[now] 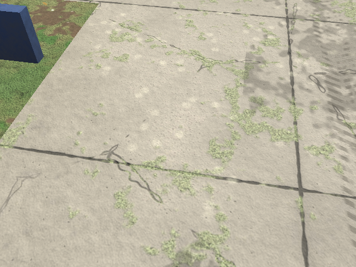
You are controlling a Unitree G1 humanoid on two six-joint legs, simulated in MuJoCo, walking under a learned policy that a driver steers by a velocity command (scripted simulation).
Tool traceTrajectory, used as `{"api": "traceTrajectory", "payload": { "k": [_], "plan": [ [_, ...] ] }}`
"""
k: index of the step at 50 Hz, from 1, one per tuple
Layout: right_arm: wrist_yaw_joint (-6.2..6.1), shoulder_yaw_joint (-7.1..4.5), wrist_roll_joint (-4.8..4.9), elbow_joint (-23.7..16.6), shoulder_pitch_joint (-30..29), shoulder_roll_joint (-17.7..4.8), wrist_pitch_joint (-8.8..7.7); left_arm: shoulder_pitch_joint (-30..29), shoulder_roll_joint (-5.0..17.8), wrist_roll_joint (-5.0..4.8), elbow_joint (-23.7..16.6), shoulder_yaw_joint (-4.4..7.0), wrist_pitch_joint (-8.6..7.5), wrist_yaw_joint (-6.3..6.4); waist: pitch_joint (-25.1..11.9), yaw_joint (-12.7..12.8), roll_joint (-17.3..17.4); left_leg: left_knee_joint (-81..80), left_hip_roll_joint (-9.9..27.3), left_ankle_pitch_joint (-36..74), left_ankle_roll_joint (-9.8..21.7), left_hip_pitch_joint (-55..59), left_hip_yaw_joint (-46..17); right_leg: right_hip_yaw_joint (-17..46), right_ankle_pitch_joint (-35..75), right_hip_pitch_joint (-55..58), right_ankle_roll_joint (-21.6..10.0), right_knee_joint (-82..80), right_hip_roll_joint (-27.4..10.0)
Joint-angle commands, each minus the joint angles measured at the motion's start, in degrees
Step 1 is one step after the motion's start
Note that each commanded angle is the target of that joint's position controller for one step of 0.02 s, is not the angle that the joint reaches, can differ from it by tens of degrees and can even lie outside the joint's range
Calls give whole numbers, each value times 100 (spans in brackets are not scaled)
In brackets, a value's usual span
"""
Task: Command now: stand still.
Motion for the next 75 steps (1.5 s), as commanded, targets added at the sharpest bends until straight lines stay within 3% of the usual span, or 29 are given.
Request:
{"api": "traceTrajectory", "payload": {
  "k": [1, 68, 70, 71, 73, 75],
  "plan": [
    [-20, -56, 0, -18, 363, -404, -20, 476, 385, -1, -11, 49, -20, 17, 386, 6, -34, -317, 608, 207, 62, 354, -714, 597, 434, -708, -165, -560, -642],
    [-66, -22, 19, 181, 572, -227, 9, 853, 240, -1, 31, 16, -84, 41, 486, 27, -48, -79, 653, 625, -35, 454, -579, 579, 1338, -338, -203, -553, -666],
    [-57, -23, -1, 168, 537, -217, 23, 946, 284, 18, 48, 40, -73, 36, 445, 82, -99, 14, 496, -140, -14, 373, -468, 636, 197, -320, -290, -730, -583],
    [-42, -48, -17, 107, 459, -257, 33, 1016, 432, 18, 48, 105, -48, 31, 535, 132, -254, 311, 302, -786, 19, 147, -290, 792, -765, -354, -422, -839, -593],
    [35, -86, -106, -116, 134, -265, 39, 1284, 711, 16, 54, 241, 12, 7, 1050, 333, -706, 1194, -39, -1779, 48, -968, 164, 1630, -2688, -315, -856, -1333, -1112],
    [116, -82, -184, -448, -317, -191, -32, 1527, 731, 43, 90, 297, -3, -13, 1576, 504, -804, 1987, 211, -1789, 117, -1841, 210, 2339, -2976, -300, -1265, -1692, -1764]
  ]
}}
Velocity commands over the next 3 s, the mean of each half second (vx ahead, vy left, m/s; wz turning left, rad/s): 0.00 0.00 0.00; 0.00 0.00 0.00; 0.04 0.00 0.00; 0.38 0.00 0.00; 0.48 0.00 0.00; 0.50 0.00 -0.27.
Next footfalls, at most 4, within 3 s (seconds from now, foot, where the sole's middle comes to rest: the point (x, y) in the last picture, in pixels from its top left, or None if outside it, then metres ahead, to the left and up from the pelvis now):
1.72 left None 0.22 0.12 -0.78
2.24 right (196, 259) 0.57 -0.04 -0.78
2.78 left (153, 188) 0.89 0.13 -0.78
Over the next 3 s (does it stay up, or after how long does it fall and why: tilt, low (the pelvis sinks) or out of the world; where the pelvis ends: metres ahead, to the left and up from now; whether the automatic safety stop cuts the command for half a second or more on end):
stays up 0.82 0.06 0.00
